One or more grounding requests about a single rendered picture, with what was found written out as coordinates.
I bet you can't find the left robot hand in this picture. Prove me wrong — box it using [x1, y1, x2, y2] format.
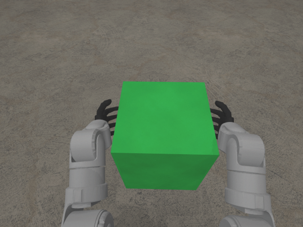
[95, 99, 119, 136]

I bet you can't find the robot left upper arm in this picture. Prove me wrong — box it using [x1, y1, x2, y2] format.
[63, 210, 114, 227]

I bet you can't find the robot right upper arm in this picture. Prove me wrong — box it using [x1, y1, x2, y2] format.
[219, 215, 272, 227]

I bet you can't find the carton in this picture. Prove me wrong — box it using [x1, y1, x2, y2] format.
[111, 81, 219, 190]

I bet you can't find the left robot forearm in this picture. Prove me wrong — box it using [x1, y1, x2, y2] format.
[61, 120, 112, 227]

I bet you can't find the right robot hand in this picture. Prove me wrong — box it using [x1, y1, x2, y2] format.
[210, 101, 234, 139]

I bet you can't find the right robot forearm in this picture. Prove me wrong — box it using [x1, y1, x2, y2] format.
[218, 122, 276, 227]

